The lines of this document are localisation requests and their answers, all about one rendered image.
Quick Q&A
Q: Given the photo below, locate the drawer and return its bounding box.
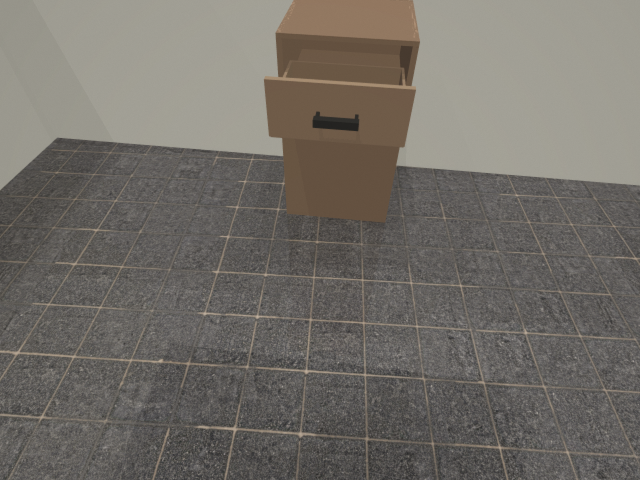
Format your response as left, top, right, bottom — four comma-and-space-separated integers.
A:
264, 60, 416, 147

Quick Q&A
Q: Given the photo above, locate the cabinet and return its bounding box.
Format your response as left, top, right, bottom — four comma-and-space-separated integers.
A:
276, 0, 420, 223

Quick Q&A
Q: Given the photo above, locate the handle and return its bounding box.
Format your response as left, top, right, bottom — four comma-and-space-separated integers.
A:
313, 112, 359, 131

